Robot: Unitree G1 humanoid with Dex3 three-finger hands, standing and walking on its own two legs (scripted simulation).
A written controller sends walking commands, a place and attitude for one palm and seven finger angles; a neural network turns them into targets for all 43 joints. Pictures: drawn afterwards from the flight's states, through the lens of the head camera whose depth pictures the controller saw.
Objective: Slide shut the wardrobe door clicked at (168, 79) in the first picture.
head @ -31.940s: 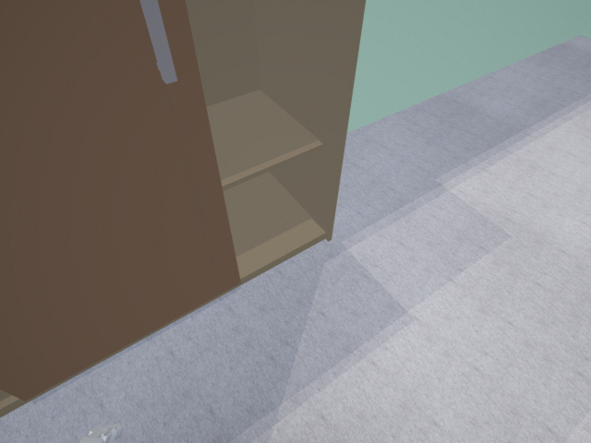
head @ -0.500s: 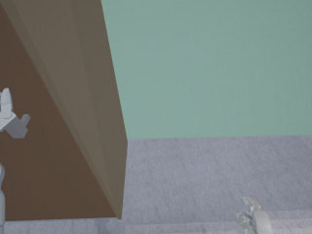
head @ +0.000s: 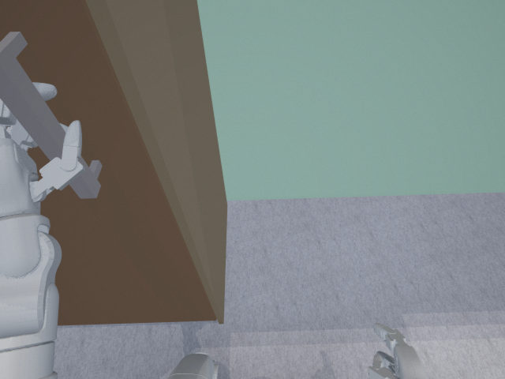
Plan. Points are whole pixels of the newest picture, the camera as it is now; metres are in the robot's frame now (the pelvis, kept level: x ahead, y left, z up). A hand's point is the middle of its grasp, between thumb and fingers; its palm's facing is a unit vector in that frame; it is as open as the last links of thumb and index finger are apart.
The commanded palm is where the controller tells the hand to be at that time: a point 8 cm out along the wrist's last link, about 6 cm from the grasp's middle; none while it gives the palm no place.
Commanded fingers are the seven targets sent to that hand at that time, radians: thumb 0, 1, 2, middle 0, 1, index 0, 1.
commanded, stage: stop walking and hold the door there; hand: left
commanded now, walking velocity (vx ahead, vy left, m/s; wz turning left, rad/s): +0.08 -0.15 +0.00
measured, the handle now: (57, 127) +0.35 +0.24 +0.24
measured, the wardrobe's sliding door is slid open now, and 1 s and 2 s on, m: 0.00 0.00 0.00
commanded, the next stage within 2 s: loosen the grip on the handle in 0.74 s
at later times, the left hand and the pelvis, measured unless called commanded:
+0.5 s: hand (67, 164) +0.31 +0.22 +0.22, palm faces +0.28 -0.95 -0.14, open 7.6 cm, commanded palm +0.27 +0.24 +0.21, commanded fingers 0.00 0.90 0.90 -0.45 -1.40 -0.45 -1.40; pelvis +0.00 +0.06 -0.01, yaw +4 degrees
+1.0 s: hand (53, 165) +0.30 +0.23 +0.22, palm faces +0.17 -0.98 -0.12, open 8.5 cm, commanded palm +0.26 +0.26 +0.22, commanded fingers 0.00 -0.19 0.38 -0.45 -1.40 -0.45 -1.40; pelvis -0.03 +0.08 +0.00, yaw +3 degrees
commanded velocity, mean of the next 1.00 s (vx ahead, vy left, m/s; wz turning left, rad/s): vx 0.00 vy -0.09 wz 0.00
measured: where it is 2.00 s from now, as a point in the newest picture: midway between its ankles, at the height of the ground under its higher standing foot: outside the picture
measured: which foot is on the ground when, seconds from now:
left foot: up 0.00-0.08, down 0.10-1.00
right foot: down 0.00-0.36, up 0.38-0.42, down 0.44-1.00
